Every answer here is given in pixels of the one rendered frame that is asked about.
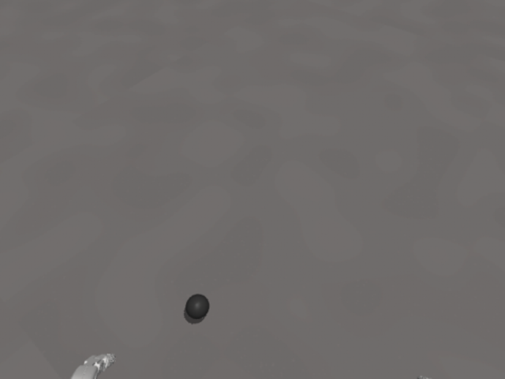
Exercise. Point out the left robot hand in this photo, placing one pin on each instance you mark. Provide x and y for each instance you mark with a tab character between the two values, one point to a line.
93	366

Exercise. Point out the ball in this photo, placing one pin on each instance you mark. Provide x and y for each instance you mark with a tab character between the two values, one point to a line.
197	306

